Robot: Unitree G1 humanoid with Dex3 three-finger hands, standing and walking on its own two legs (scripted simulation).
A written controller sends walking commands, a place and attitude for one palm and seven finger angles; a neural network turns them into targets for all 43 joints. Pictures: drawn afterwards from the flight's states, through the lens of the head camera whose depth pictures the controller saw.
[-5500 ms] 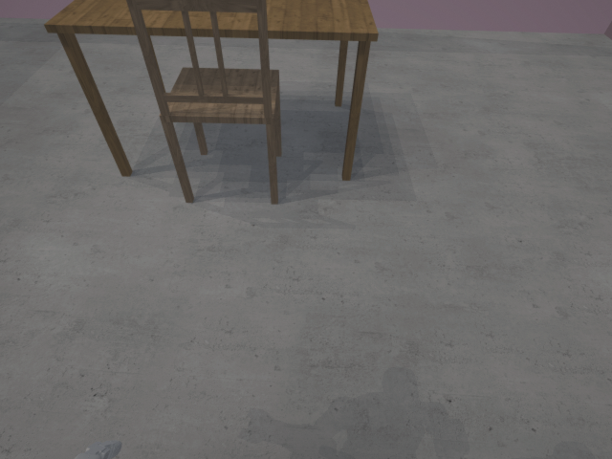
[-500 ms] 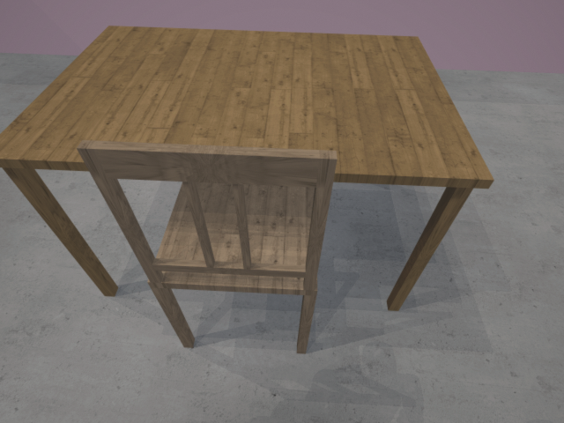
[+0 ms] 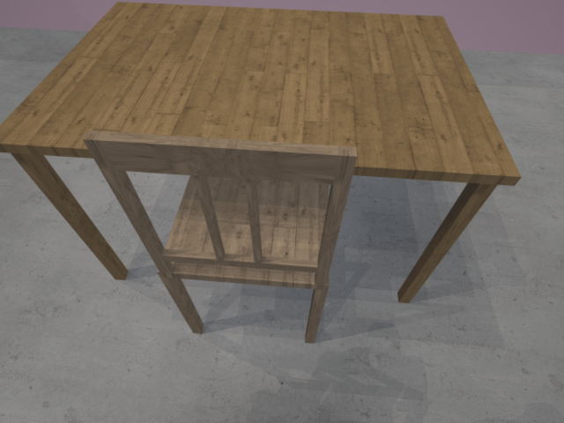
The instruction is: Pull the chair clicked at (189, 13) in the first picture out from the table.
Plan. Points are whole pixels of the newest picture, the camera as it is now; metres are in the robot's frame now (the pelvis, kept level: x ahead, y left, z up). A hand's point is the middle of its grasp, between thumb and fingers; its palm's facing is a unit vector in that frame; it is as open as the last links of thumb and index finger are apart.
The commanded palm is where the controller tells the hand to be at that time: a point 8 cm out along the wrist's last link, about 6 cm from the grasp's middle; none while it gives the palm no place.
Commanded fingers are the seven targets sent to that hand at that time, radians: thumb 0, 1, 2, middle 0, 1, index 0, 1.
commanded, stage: come to a stop and stand still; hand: left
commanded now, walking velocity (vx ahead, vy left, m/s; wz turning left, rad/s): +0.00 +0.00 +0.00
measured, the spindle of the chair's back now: (211, 220) +0.48 +0.19 -0.08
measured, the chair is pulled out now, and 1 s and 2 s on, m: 0.00 0.00 0.00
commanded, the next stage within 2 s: look again from close up in 0.64 s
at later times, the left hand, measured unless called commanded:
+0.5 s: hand out of the picture -0.08 +0.19 -0.17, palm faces +0.00 -0.98 -0.19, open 7.4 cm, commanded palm none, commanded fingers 0.00 0.90 0.90 -0.20 -0.30 -0.20 -0.30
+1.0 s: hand out of the picture -0.03 +0.20 -0.18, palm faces -0.02 -0.98 -0.21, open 7.4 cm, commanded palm none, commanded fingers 0.00 0.90 0.90 -0.20 -0.30 -0.20 -0.30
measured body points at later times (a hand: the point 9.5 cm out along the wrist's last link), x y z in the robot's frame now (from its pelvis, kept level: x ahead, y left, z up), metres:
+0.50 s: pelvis -0.04 +0.03 +0.01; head -0.03 +0.01 +0.45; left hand -0.08 +0.24 -0.15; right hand -0.05 -0.20 -0.16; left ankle -0.01 +0.13 -0.74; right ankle -0.09 -0.07 -0.74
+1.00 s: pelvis -0.04 +0.03 +0.00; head -0.03 +0.02 +0.44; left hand -0.02 +0.25 -0.16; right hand -0.06 -0.18 -0.17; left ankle -0.01 +0.13 -0.74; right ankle -0.09 -0.07 -0.74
